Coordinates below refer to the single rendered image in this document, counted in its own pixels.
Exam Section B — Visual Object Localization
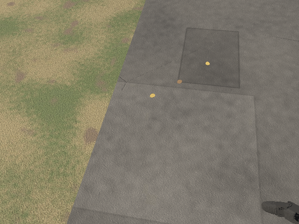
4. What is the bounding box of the robot right hand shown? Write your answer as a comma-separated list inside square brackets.
[262, 201, 299, 224]

